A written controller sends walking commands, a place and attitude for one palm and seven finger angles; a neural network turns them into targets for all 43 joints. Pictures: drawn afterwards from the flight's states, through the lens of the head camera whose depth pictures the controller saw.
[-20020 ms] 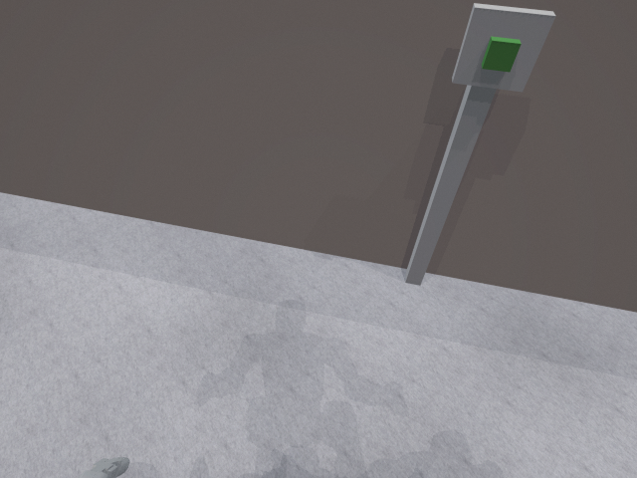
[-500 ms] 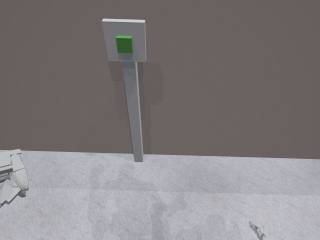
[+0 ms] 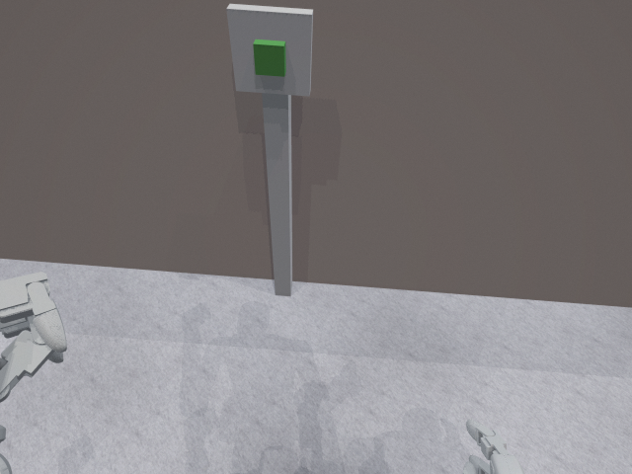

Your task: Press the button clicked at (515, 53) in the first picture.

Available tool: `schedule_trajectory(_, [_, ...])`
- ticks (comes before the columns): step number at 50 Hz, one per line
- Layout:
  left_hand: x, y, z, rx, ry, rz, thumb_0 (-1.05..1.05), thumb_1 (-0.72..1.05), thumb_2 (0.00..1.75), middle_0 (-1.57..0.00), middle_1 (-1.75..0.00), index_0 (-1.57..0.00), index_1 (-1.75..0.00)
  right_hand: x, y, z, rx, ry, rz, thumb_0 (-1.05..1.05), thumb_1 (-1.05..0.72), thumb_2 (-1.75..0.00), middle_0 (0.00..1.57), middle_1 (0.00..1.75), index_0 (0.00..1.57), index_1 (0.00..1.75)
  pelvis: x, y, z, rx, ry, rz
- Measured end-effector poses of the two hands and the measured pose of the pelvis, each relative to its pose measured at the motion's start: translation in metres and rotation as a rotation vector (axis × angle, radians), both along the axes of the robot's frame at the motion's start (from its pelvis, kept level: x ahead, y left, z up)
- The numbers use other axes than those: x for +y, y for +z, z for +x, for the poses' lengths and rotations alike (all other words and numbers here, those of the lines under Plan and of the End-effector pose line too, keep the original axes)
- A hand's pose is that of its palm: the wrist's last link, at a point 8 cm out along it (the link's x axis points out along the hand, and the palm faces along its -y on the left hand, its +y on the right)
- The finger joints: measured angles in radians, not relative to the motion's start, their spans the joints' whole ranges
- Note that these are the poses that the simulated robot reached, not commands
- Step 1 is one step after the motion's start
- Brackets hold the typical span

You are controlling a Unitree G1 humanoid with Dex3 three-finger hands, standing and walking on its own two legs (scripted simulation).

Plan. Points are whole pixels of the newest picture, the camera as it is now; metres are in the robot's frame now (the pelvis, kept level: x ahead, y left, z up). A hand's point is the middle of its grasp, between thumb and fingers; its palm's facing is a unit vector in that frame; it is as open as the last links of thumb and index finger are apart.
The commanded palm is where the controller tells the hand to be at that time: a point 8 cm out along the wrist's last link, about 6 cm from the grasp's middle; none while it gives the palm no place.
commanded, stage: stop stepping back and stand still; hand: left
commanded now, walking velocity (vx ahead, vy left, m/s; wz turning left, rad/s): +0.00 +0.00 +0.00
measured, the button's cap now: (270, 57) +0.83 +0.14 +0.15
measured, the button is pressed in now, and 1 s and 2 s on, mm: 0 0 0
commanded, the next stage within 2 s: let the arm hang, fingers relaxed in 1.18 s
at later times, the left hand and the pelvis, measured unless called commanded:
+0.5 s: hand (73, 310) +0.22 +0.24 +0.17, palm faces +0.35 -0.82 -0.45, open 3.1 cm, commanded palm +0.16 +0.29 +0.19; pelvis +0.03 +0.01 +0.01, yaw +0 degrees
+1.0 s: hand (21, 363) +0.17 +0.26 +0.17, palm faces +0.38 -0.82 -0.42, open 3.1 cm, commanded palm +0.11 +0.30 +0.19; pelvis -0.02 +0.02 +0.02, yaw +0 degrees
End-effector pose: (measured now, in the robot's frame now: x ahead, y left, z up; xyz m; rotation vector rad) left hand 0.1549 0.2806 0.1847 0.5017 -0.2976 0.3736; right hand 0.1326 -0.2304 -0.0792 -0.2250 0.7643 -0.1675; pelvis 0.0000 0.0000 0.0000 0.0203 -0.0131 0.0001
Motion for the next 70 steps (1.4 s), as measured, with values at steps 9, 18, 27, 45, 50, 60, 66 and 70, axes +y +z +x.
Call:
schedule_trajectory(9, [-0.026, 0.017, 0.006, 0.056, -0.063, 0.076, 0.02, 0.89, 0.90, -1.31, -1.50, -1.31, -1.50, 0.008, -0.005, 0.021, -0.007, 0.039, 0.096, 0.01, -0.90, -0.90, 0.21, 0.30, 0.21, 0.30, -0.010, 0.005, 0.012, 0.011, 0.009, -0.023])
schedule_trajectory(18, [0.005, -0.006, 0.015, 0.128, 0.038, 0.003, 0.02, 0.88, 0.90, -1.31, -1.50, -1.31, -1.50, -0.007, 0.009, 0.047, 0.005, 0.022, -0.006, 0.01, -0.90, -0.90, 0.20, 0.30, 0.21, 0.30, 0.001, 0.010, 0.028, 0.016, 0.011, -0.021])
schedule_trajectory(27, [-0.004, 0.010, 0.027, 0.072, -0.066, 0.030, 0.02, 0.89, 0.90, -1.31, -1.50, -1.31, -1.50, 0.008, 0.030, 0.072, -0.095, 0.044, 0.002, 0.01, -0.90, -0.90, 0.20, 0.30, 0.20, 0.30, 0.007, 0.012, 0.026, 0.016, 0.004, -0.027])
schedule_trajectory(45, [0.016, -0.005, -0.020, 0.110, 0.025, -0.051, 0.02, 0.89, 0.90, -1.31, -1.50, -1.31, -1.50, 0.022, 0.019, 0.011, -0.019, 0.051, 0.007, 0.01, -0.90, -0.90, 0.20, 0.30, 0.21, 0.30, 0.017, 0.015, -0.008, -0.004, 0.003, -0.038])
schedule_trajectory(50, [0.015, 0.002, -0.024, 0.088, 0.004, -0.027, 0.02, 0.89, 0.90, -1.31, -1.50, -1.31, -1.50, 0.021, 0.018, -0.003, -0.018, 0.037, 0.004, 0.01, -0.90, -0.90, 0.20, 0.30, 0.21, 0.30, 0.019, 0.016, -0.016, -0.007, 0.005, -0.038])
schedule_trajectory(60, [0.019, 0.000, -0.030, 0.121, 0.001, -0.003, 0.02, 0.89, 0.90, -1.31, -1.50, -1.31, -1.50, 0.021, 0.018, -0.010, -0.028, 0.023, 0.010, 0.01, -0.90, -0.90, 0.20, 0.30, 0.21, 0.30, 0.021, 0.016, -0.022, -0.001, 0.005, -0.038])
schedule_trajectory(66, [0.021, -0.027, -0.025, 0.208, -0.011, -0.021, 0.01, 0.89, 0.90, -1.31, -1.49, -1.31, -1.50, 0.019, 0.009, -0.003, -0.018, 0.081, 0.027, 0.01, -0.90, -0.90, 0.20, 0.30, 0.21, 0.30, 0.021, 0.013, -0.023, 0.009, 0.023, -0.040])
schedule_trajectory(70, [0.030, -0.144, -0.017, 0.698, 0.046, -0.159, 0.00, 0.89, 0.90, -1.27, -1.46, -1.27, -1.46, 0.005, -0.018, -0.007, 0.091, 0.106, 0.039, 0.01, -0.90, -0.90, 0.20, 0.30, 0.21, 0.30, 0.023, 0.005, -0.030, 0.012, 0.026, -0.032])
